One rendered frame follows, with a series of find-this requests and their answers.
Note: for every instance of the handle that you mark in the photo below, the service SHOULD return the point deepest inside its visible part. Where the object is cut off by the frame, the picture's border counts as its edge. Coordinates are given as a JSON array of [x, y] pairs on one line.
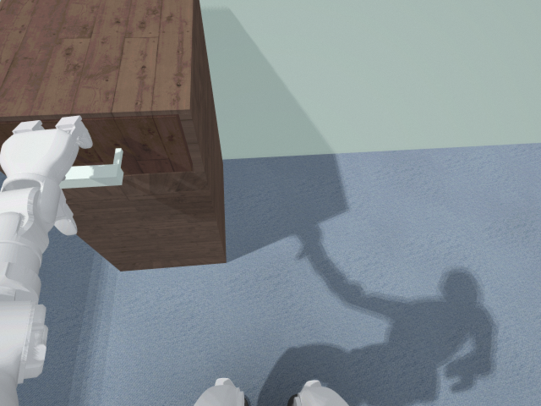
[[95, 175]]

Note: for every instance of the right robot shin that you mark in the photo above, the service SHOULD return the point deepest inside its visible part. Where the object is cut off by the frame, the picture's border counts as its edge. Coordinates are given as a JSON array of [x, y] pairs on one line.
[[310, 384]]

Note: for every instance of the cabinet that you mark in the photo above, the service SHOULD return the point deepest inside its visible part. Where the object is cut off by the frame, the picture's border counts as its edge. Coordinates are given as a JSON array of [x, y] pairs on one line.
[[120, 58]]

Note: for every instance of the robot right thigh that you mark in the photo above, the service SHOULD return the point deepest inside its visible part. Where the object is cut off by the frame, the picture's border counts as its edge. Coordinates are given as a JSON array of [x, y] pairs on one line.
[[319, 396]]

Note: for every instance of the robot left forearm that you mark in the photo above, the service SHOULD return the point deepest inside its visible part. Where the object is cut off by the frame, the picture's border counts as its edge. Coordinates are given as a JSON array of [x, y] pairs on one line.
[[28, 210]]

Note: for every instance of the drawer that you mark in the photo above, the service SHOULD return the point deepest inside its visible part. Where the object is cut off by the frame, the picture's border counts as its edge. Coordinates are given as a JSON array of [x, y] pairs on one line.
[[150, 144]]

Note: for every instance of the left robot hand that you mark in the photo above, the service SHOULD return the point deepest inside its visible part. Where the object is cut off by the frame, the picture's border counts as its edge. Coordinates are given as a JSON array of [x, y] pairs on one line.
[[49, 153]]

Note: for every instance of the robot left upper arm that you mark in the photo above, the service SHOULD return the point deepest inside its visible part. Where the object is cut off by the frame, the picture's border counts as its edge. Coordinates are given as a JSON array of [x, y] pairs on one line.
[[23, 338]]

